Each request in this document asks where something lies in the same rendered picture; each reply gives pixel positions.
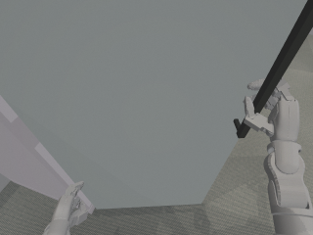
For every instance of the right robot hand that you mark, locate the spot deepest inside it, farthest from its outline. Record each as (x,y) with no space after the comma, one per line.
(284,108)

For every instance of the handle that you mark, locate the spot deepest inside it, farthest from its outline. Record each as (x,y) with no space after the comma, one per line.
(294,41)

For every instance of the robot left forearm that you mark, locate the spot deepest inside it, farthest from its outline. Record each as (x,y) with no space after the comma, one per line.
(57,227)

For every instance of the fridge door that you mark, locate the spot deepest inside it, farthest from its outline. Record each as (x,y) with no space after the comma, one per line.
(137,98)

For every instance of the left robot hand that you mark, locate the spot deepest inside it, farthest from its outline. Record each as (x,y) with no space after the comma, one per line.
(66,204)

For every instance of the robot right forearm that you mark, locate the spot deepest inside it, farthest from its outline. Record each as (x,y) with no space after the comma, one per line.
(289,198)

